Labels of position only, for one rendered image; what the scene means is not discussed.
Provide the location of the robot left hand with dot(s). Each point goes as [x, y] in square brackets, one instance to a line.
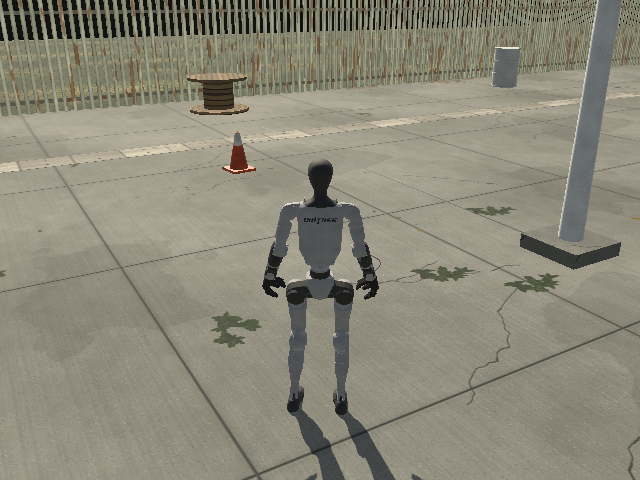
[275, 283]

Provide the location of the robot right thigh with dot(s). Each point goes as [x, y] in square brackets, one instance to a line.
[343, 300]

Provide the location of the robot right hand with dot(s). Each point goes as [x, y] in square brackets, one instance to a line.
[368, 284]

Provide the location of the robot head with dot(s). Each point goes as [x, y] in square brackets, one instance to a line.
[320, 173]

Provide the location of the left robot upper arm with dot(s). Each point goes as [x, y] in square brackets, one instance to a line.
[288, 212]

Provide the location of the right robot forearm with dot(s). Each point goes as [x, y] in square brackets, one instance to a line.
[366, 265]

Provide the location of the right robot upper arm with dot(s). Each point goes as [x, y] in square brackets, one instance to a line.
[352, 213]

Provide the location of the left robot forearm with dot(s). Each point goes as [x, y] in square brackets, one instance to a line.
[272, 265]

